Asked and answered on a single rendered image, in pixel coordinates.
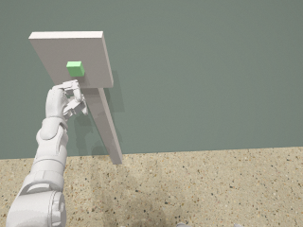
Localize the robot left forearm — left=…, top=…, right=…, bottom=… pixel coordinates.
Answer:
left=6, top=117, right=68, bottom=227

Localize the left robot upper arm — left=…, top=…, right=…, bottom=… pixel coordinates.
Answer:
left=8, top=190, right=67, bottom=227

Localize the button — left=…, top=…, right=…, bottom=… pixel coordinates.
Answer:
left=66, top=61, right=85, bottom=77

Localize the left robot hand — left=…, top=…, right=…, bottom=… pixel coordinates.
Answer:
left=45, top=79, right=88, bottom=124

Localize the panel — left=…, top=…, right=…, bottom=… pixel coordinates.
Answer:
left=28, top=31, right=123, bottom=165

